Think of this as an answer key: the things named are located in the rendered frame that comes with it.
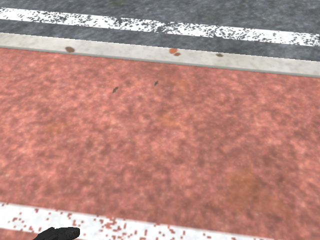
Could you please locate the robot left hand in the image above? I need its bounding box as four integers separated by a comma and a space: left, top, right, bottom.
33, 227, 80, 240

